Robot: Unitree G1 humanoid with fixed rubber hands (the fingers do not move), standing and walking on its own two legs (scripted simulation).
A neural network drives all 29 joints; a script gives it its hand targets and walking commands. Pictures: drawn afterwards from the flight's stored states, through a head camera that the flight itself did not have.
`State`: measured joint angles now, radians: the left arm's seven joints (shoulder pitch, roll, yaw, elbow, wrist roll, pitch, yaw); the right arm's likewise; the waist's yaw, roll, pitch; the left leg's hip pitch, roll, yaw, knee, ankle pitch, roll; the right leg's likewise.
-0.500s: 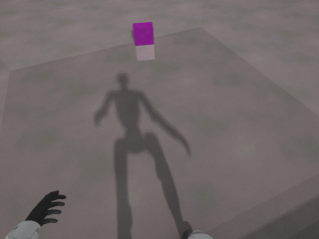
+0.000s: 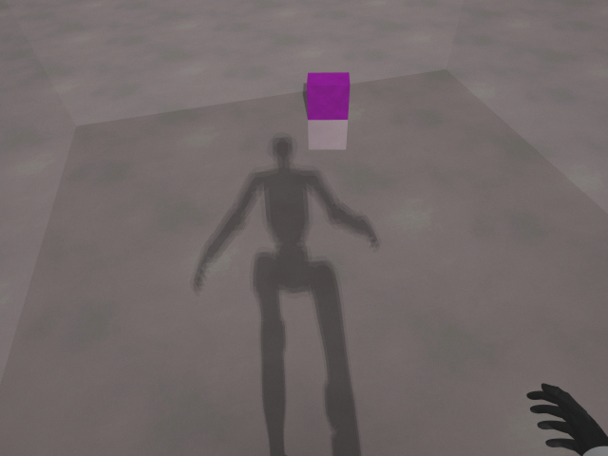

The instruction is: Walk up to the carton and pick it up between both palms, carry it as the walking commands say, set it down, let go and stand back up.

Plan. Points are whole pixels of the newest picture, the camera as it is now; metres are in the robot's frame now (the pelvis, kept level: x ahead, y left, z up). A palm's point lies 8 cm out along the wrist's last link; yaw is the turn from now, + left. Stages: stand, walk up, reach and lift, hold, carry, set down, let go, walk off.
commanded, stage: walk up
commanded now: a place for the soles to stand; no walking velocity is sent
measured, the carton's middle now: (328, 96) +2.12 +0.06 -0.64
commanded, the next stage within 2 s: none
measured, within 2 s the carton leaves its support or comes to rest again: neither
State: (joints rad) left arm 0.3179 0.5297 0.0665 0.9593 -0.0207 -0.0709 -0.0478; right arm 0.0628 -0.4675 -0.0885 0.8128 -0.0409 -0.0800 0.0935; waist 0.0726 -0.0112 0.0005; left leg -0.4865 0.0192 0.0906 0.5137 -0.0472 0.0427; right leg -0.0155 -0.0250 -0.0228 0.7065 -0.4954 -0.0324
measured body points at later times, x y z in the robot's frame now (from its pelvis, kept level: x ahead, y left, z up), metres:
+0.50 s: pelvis +0.33 -0.08 +0.03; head +0.34 -0.11 +0.47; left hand +0.43 +0.27 -0.04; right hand +0.42 -0.42 -0.09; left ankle +0.33 +0.09 -0.64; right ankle +0.35 -0.18 -0.72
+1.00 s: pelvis +0.64 -0.06 +0.03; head +0.65 -0.06 +0.48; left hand +0.75 +0.26 -0.07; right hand +0.75 -0.39 -0.06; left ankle +0.65 +0.04 -0.72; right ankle +0.72 -0.22 -0.67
